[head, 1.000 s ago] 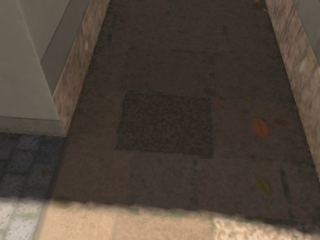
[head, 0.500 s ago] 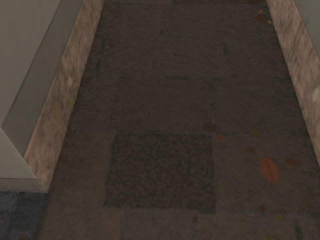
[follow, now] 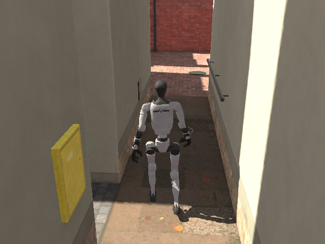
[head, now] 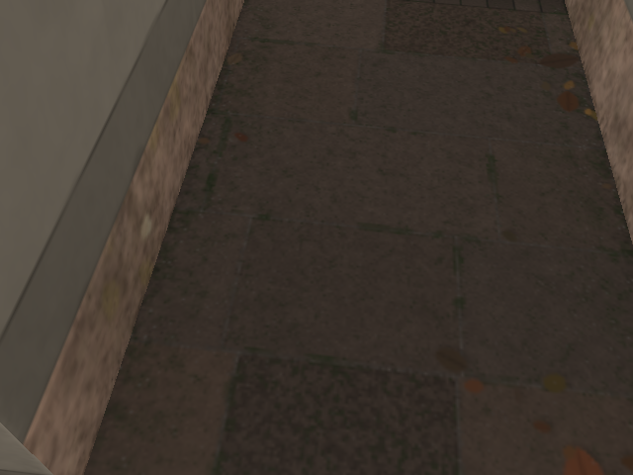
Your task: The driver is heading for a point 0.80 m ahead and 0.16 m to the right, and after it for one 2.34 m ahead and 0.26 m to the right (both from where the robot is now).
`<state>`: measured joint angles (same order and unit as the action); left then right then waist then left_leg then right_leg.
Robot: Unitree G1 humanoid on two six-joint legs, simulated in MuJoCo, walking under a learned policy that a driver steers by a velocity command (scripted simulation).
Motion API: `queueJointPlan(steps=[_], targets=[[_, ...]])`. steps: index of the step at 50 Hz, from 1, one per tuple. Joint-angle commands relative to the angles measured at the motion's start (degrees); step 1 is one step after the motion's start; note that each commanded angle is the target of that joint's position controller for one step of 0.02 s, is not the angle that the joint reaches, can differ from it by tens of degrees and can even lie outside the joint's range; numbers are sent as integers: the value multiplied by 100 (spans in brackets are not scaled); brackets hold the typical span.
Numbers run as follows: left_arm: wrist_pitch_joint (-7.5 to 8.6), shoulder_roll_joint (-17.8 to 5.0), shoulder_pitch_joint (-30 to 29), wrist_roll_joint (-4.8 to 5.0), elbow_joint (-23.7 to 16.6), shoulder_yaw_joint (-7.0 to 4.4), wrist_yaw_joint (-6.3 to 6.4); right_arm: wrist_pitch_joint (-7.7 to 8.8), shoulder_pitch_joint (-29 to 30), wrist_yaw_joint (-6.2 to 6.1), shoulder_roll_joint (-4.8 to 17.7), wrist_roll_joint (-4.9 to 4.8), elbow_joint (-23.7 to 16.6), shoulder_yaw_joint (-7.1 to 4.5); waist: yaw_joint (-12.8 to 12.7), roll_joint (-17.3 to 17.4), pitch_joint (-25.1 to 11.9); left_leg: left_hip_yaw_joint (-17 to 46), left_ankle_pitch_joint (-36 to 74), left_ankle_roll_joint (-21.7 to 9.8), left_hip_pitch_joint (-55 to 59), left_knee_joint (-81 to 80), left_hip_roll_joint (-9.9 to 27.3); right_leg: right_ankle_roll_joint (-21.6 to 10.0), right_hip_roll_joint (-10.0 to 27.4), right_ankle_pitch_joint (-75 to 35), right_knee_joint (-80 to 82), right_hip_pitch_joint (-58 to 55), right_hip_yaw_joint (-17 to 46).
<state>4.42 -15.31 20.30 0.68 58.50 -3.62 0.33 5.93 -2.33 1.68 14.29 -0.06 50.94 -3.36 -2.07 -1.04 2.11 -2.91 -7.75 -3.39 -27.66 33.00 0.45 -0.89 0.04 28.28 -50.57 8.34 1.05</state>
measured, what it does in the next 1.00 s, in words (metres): walks ahead: right foot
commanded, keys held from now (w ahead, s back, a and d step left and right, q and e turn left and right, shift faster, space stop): w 0.98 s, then w+e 0.02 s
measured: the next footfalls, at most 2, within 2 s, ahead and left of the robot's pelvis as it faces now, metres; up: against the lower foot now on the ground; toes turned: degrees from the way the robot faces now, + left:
right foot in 0.50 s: +0.46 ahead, -0.16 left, +0.00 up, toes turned -2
left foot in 1.02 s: +0.77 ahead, +0.08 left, +0.00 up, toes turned +2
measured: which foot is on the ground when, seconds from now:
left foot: down 0.00-0.50, up 0.52-1.00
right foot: up 0.00-0.48, down 0.50-1.00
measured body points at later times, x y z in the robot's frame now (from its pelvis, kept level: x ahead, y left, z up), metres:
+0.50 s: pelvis +0.30 -0.05 -0.01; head +0.32 -0.05 +0.44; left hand +0.50 +0.20 -0.09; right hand +0.25 -0.32 -0.15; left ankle +0.11 +0.10 -0.72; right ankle +0.42 -0.16 -0.73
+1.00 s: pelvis +0.57 -0.05 +0.01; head +0.60 -0.04 +0.46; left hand +0.54 +0.23 -0.13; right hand +0.78 -0.28 -0.09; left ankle +0.73 +0.08 -0.71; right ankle +0.42 -0.16 -0.72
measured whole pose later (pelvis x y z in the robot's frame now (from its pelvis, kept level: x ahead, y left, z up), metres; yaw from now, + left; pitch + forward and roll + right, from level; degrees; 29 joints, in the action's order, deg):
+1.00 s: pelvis +0.57 -0.05 +0.01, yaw +0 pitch +2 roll -2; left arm 4.0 -15.4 21.4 0.7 57.4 -3.7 0.2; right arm 5.0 -0.8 2.0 14.4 -1.0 48.6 -2.2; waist -4.1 1.4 0.7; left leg -0.7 -0.3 -2.2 -30.8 28.3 3.3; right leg -1.0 -2.1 20.5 -13.7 -4.9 -2.7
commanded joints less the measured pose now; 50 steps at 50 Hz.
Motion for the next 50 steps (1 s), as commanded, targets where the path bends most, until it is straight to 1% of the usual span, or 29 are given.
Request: queueJointPlan(steps=[1,2,3,5,7,9,10,14,18,19,21,22,23,24,25,26,27,28,29,30,31,33,35,37,41,44,46,48,50], targets=[[351,-773,-317,217,-579,-86,-61,-33,-1699,-79,909,-29,233,-203,802,1027,-1110,3186,-1336,-1048,3997,-1736,1873,-195,277,12,-2621,3701,434],[323,-764,-560,144,-613,-99,-19,-22,-1219,-72,756,11,131,-133,622,531,-662,2545,-729,-943,3099,-1907,1681,-182,572,-517,-2249,3476,283],[243,-723,-539,60,-594,-139,17,6,-930,-65,649,60,74,-78,391,490,-475,2150,-266,-873,2419,-2065,1497,-168,789,-873,-1879,3067,317],[77,-398,-289,15,-542,-88,18,15,-861,-44,631,74,112,-36,153,585,-355,1733,88,-931,1774,-2368,1342,-94,934,-1099,-1535,2601,307],[-10,-320,-426,-12,-631,-66,37,46,-1067,-79,793,45,200,-61,117,566,-176,1415,276,-1028,1607,-2604,1311,24,990,-1497,-1135,2802,243],[-22,-402,-792,-65,-779,-89,40,44,-1318,-140,892,23,272,-80,202,479,-49,1223,353,-1020,1741,-2719,1279,138,1000,-2193,-553,3172,232],[-34,-453,-946,-91,-865,-107,25,40,-1403,-138,892,63,275,-74,225,451,-50,1077,640,-1000,1849,-2692,1214,152,911,-2594,-197,3183,194],[-19,-286,-1729,-51,-1145,-57,-70,-9,-1825,-179,913,0,400,-47,457,488,90,641,842,-790,2141,-2619,1092,178,656,-3504,954,3043,-7],[13,-304,-2329,2,-1419,-22,-225,-117,-2185,-196,980,-18,543,-62,635,507,368,636,693,-738,2752,-2366,1366,99,513,-3300,1536,3195,-49],[47,-278,-2455,-3,-1516,15,-250,-140,-2236,-175,1100,-46,549,-108,622,499,424,737,623,-725,2854,-2343,1503,41,466,-3067,1627,3165,-13],[91,-423,-2356,-5,-1565,-4,-298,-184,-2075,-171,1164,-63,520,-154,436,605,436,698,1067,-615,3049,-2066,1612,-115,367,-2599,1871,2886,-57],[96,-617,-2014,4,-1482,-91,-320,-208,-1918,-201,1105,-40,485,-141,253,744,267,583,1927,-512,3108,-1709,1552,-195,257,-2502,1966,2396,-178],[145,-762,-1461,15,-1323,-181,-330,-240,-1848,-251,1130,-75,512,-147,-37,786,-26,422,2733,-358,3040,-1048,1436,-305,107,-2370,2057,1644,-353],[165,-1004,-468,0,-979,-327,-316,-287,-1903,-270,1005,-38,487,-104,-451,665,-661,167,3148,-192,2669,155,1125,-498,-43,-2431,2012,334,-449],[154,-1492,465,-57,-768,-453,-258,-284,-2175,-279,718,84,365,18,-626,-277,-1535,-61,1529,7,1394,2164,741,-911,1065,-2271,1919,-1383,965],[128,-1774,638,-79,-668,-463,-300,-108,-2947,-189,-144,-48,323,235,-154,-1932,-2287,356,-2491,265,-691,4067,-444,-1928,2224,-1264,2944,-3047,3943],[139,-1218,415,8,-774,-314,-295,37,-2417,-169,713,-202,318,52,-366,-1334,-2046,1091,-2510,163,-1339,4676,-197,-1714,2144,-788,3425,-2836,4203],[137,-906,-116,52,-872,-212,-234,131,-1673,-174,1010,-330,86,-41,-330,-883,-1179,896,-2031,28,-1700,4557,188,-1373,1944,-1108,3383,-2065,3157],[135,-795,-536,-5,-951,-161,-209,147,-1360,-222,953,-277,44,-29,-179,-347,-840,761,-1497,12,-1414,4228,497,-1227,1749,-1850,3470,-1239,2476],[142,-642,-762,-85,-972,-114,-225,91,-1256,-244,835,-153,40,-64,-11,-218,-583,732,-1188,29,-1136,3843,662,-1193,1544,-2229,3575,-549,1993],[157,-510,-876,-155,-962,-68,-232,1,-1396,-232,766,-130,71,-82,184,-362,-527,785,-973,24,-769,3632,798,-1161,1412,-2408,3735,-139,1687],[201,-542,-825,-117,-894,-73,-225,-143,-1512,-227,558,-116,93,-72,321,-340,-423,736,-864,73,-563,3191,862,-1254,1335,-2560,4055,192,1365],[220,-714,-672,-94,-814,-115,-162,-195,-1190,-236,526,-54,-22,-78,307,-194,-235,684,-464,184,-878,2662,890,-1318,1345,-2774,4275,211,1121],[192,-772,-484,-81,-737,-133,-89,-192,-786,-228,528,-11,-151,-93,208,-101,-121,657,160,294,-1223,1995,883,-1285,1315,-2891,4384,24,913],[137,-779,-202,-26,-614,-123,-14,-127,-25,-152,386,-39,-349,-48,-22,-175,60,404,1291,339,-1043,603,653,-1053,1036,-2918,4464,-76,340],[90,-834,109,6,-437,-135,9,-89,492,-108,420,-98,-509,-11,-207,-224,199,279,1309,336,-922,2,495,-995,1095,-2819,4397,-426,253],[37,-896,204,-14,-338,-169,14,-74,710,-15,470,-86,-623,6,-236,-261,247,278,1228,271,-851,-252,419,-966,1214,-3047,4176,-721,190],[-1,-921,158,11,-265,-195,10,-30,490,57,538,-106,-606,6,-35,-461,271,328,772,113,-548,-453,393,-948,1420,-3328,3958,-948,297],[-30,-1037,-4,33,-305,-234,19,24,-179,12,908,-109,-422,-130,390,-489,-58,89,325,-45,482,-588,94,-788,1289,-4834,3099,-1094,227]])
Velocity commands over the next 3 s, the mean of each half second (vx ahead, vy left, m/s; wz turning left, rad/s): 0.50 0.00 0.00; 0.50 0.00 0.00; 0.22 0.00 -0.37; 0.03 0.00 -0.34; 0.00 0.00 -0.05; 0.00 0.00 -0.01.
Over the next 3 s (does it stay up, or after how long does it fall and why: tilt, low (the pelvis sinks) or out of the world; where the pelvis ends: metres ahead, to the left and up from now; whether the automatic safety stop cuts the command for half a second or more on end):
stays up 0.83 -0.09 0.01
